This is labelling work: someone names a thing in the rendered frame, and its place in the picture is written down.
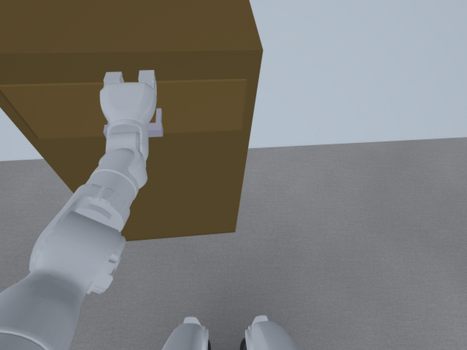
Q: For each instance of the left robot forearm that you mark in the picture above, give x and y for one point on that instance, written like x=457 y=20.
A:
x=108 y=194

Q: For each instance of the left robot thigh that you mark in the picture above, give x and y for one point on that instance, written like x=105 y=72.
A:
x=188 y=336

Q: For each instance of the robot left hand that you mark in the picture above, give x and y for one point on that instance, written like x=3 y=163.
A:
x=129 y=100

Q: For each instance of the drawer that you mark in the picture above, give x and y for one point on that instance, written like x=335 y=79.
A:
x=74 y=109

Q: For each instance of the robot right shin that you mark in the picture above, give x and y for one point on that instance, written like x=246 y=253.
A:
x=260 y=318

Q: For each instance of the robot left upper arm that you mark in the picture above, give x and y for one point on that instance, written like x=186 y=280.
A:
x=41 y=311

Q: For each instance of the cabinet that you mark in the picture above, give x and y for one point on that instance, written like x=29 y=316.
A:
x=194 y=178

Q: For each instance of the handle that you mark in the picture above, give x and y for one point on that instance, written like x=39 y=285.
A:
x=155 y=129

